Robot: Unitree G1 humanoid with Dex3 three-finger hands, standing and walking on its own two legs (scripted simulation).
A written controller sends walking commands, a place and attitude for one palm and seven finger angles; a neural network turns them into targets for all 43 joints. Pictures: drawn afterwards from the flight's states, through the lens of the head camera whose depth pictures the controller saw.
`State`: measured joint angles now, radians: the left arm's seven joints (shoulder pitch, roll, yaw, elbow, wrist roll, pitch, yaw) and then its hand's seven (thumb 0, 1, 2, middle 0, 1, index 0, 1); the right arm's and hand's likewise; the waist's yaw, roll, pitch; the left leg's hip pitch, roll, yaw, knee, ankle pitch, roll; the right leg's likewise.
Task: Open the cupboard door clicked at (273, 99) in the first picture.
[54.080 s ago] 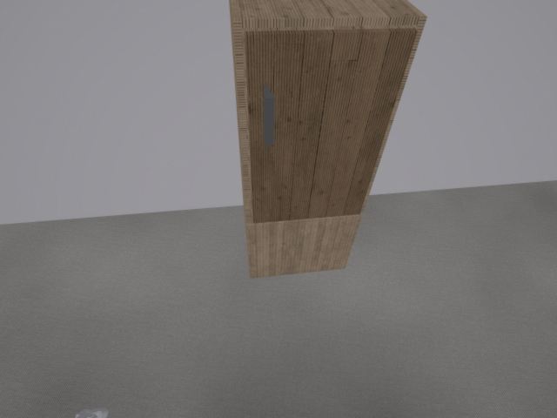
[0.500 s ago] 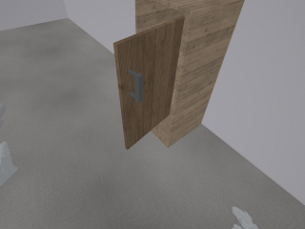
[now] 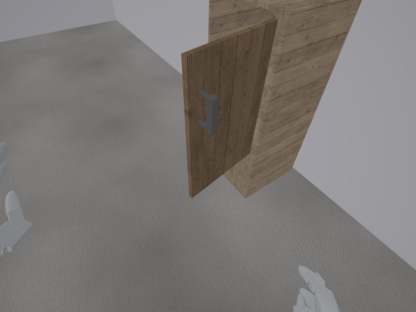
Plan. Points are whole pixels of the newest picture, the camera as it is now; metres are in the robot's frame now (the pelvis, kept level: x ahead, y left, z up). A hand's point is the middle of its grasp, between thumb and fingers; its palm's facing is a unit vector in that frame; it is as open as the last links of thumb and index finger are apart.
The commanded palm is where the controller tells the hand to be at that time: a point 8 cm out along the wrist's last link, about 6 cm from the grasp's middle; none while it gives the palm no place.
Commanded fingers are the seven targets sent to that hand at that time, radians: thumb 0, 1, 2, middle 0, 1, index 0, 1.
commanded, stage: let the arm hang, fingers relaxed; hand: left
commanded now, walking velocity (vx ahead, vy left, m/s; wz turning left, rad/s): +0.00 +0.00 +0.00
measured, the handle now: (206, 112) +0.62 +0.04 +0.04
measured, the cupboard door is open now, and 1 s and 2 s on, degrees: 99 99 99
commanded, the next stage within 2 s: look to check the result in 1.14 s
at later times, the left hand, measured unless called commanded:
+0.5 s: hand out of the picture -0.05 +0.18 -0.18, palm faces +0.07 -0.98 -0.19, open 7.1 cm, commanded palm none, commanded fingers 0.00 0.90 0.90 -0.20 -0.30 -0.20 -0.30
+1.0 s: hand out of the picture -0.01 +0.16 -0.18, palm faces +0.08 -0.98 -0.18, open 7.3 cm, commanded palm none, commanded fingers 0.00 0.90 0.90 -0.20 -0.30 -0.20 -0.30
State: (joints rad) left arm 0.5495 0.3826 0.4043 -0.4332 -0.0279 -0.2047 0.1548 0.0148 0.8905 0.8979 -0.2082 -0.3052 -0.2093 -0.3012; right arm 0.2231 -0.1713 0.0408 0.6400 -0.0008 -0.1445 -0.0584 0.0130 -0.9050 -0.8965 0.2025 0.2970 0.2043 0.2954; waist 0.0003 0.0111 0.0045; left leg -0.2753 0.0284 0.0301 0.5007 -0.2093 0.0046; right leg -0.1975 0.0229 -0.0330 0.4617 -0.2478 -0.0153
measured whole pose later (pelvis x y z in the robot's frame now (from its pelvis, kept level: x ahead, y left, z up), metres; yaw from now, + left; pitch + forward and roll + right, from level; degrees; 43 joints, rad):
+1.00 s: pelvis +0.00 +0.00 +0.00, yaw +2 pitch -2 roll +0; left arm 0.28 0.12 0.02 1.14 0.02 0.01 0.04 0.01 0.93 0.90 -0.20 -0.30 -0.20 -0.30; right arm 0.30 -0.11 0.00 1.13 -0.02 0.02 -0.03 0.01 -0.91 -0.90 0.20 0.30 0.20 0.29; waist -0.01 0.01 0.02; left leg -0.25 0.00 0.00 0.45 -0.17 0.01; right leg -0.18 -0.01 -0.06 0.47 -0.26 -0.02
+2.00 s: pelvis +0.02 -0.02 +0.00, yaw +3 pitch -2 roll +0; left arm 0.27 0.13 0.02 1.15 0.01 0.00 0.03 0.00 0.91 0.90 -0.20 -0.30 -0.20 -0.30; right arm 0.26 -0.13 0.00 1.15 -0.01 0.01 -0.04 0.00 -0.91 -0.90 0.20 0.30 0.20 0.29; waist -0.01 0.01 0.05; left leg -0.20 0.01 -0.01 0.42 -0.19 -0.01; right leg -0.11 0.01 -0.07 0.41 -0.27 -0.03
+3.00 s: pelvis +0.03 -0.02 +0.01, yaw +3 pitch -2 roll +0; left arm 0.28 0.14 0.02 1.15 0.01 -0.01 0.03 0.00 0.91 0.90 -0.20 -0.30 -0.20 -0.30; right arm 0.26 -0.14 0.01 1.15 -0.01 0.01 -0.04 0.00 -0.91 -0.90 0.20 0.30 0.20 0.29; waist 0.00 0.00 0.06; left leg -0.17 0.02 -0.02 0.40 -0.20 -0.02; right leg -0.09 0.02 -0.08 0.39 -0.27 -0.04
